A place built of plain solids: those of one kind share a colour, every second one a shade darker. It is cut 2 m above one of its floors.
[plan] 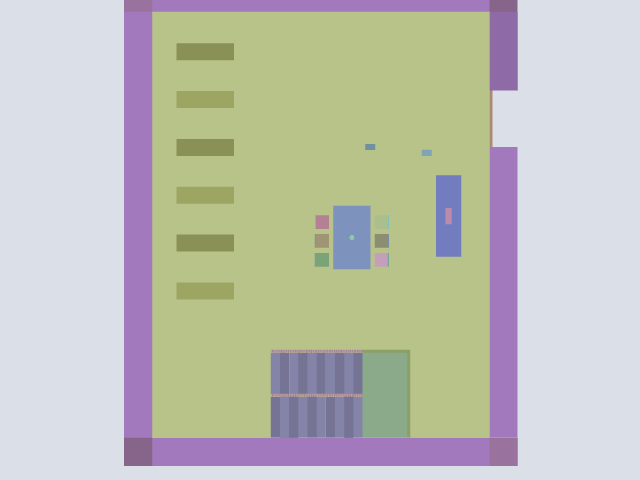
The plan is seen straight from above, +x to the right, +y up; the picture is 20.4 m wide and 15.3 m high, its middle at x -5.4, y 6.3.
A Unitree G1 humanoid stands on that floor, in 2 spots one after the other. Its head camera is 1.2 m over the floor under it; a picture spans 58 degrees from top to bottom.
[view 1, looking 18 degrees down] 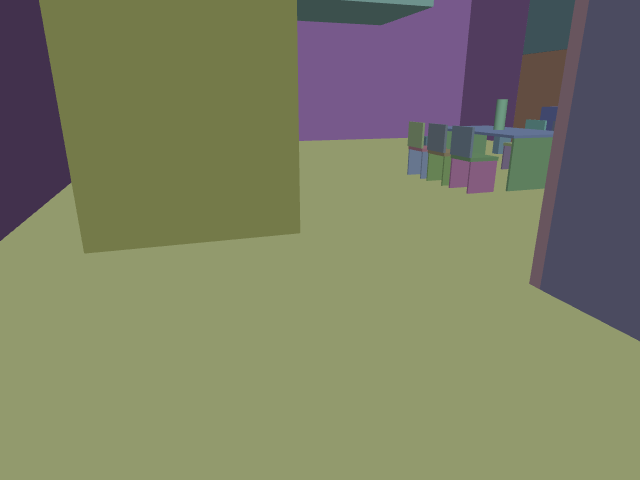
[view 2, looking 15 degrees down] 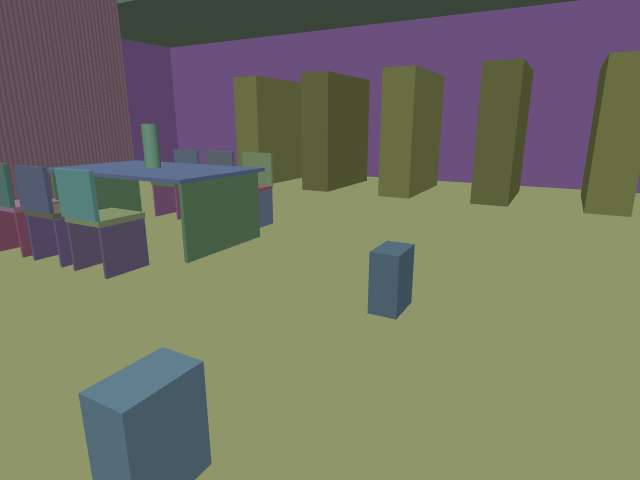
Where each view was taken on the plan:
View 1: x -9.17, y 0.65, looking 72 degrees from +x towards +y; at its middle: floor_main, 3.88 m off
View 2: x -1.20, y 10.16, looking -151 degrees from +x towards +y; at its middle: floor_main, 4.64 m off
